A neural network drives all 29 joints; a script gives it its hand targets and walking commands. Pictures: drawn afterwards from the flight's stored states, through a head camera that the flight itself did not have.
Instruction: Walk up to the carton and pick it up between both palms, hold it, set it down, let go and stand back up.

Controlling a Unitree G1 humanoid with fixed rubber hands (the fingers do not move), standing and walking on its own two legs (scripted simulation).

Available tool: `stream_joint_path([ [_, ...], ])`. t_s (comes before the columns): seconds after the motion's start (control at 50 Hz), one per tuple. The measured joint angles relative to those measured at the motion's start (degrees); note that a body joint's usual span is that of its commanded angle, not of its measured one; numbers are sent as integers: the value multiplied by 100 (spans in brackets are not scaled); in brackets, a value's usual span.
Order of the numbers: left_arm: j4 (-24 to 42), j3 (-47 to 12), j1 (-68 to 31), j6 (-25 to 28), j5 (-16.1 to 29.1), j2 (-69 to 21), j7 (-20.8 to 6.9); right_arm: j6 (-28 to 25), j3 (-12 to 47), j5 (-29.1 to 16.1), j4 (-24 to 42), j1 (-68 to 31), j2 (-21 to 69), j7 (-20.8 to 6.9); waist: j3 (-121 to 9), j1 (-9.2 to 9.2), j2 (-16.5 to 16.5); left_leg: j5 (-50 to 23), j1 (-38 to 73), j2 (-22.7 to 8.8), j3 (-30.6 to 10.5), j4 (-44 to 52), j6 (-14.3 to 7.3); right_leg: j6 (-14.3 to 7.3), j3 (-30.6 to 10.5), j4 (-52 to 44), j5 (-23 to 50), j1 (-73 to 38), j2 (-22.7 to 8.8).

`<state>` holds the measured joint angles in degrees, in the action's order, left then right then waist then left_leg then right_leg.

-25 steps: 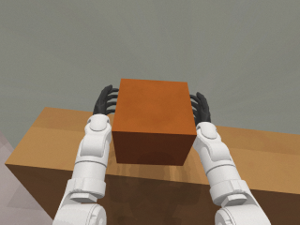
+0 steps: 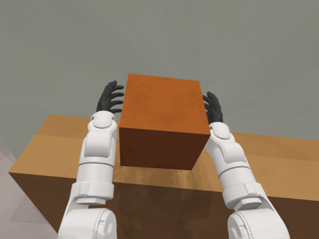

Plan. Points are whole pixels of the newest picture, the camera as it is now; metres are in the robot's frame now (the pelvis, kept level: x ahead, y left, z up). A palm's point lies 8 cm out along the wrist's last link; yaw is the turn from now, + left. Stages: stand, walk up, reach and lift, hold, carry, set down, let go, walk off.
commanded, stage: reach and lift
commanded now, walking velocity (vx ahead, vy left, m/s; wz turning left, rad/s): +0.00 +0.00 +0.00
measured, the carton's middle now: (160, 122) +0.37 +0.00 +0.14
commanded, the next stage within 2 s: hold in 0.64 s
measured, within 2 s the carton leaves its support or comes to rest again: neither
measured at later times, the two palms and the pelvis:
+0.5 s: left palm (104, 108) +0.38 +0.14 +0.17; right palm (213, 117) +0.37 -0.13 +0.16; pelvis +0.01 +0.00 +0.00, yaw +0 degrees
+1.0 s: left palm (98, 105) +0.36 +0.14 +0.19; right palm (213, 113) +0.37 -0.13 +0.18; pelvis +0.00 +0.00 +0.00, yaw +0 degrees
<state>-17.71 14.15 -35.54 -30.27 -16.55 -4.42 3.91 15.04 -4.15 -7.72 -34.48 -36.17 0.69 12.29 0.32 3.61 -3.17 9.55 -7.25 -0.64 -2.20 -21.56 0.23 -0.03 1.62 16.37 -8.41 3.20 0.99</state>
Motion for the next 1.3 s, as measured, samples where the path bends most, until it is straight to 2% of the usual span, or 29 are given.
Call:
stream_joint_path([
  [0.32, 430, -48, 183, -237, -3, 17, -53, 148, 272, -241, 278, 48, -81, 115, 58, 95, 25, 85, 118, 8, -57, -34, 3, 4, 40, -51, -54, -172, 4],
  [0.86, 943, -25, 177, -737, -77, -12, -86, 455, 508, -555, 520, -68, -224, 221, 92, 105, 45, 128, 299, 16, -66, -59, -9, 14, 16, -83, -61, -372, 9],
  [1.3, 691, 228, -183, -893, -223, 2, -237, 551, 235, -375, 213, -364, -86, 167, 92, 39, 34, 57, 363, 30, -78, -30, -6, 2, 27, -6, -51, -391, -2],
])
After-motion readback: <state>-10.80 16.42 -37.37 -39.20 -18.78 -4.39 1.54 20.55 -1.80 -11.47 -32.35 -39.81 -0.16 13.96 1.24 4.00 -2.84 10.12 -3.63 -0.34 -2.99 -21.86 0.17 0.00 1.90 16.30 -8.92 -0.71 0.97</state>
